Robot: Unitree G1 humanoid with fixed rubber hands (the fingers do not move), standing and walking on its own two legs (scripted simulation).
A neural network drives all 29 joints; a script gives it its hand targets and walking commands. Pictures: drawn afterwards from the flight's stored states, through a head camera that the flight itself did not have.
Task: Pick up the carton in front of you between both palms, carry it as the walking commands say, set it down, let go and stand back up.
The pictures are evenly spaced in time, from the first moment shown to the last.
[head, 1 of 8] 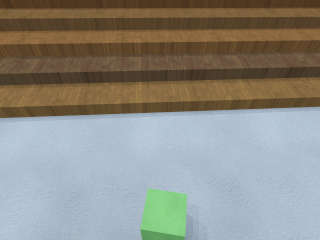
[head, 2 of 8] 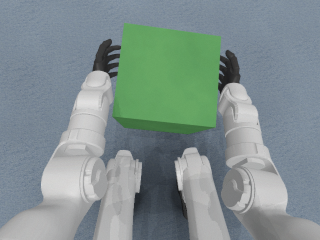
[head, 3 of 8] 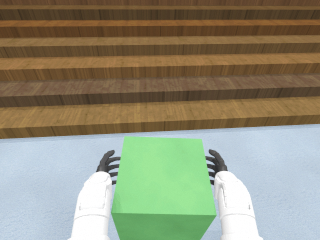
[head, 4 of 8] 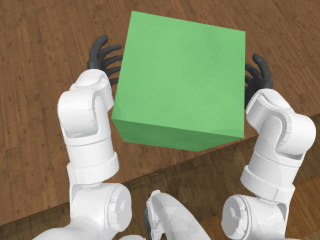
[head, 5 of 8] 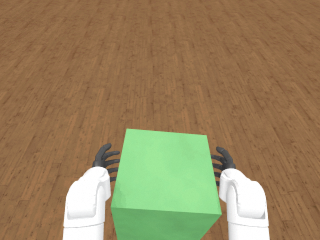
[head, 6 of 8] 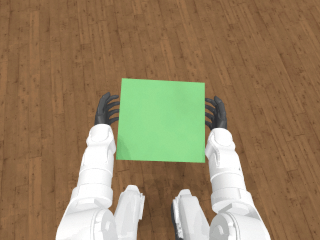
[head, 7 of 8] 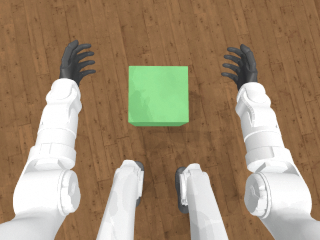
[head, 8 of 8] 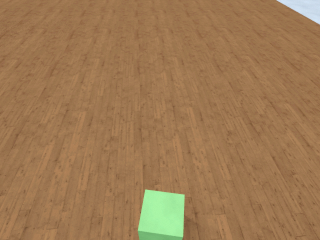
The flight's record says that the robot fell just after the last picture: no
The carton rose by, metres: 1.73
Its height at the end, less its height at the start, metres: +0.87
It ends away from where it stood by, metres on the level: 6.29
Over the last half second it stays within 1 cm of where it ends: yes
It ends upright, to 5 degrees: yes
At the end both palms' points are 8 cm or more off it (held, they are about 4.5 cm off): yes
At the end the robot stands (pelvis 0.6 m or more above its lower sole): yes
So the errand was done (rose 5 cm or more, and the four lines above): yes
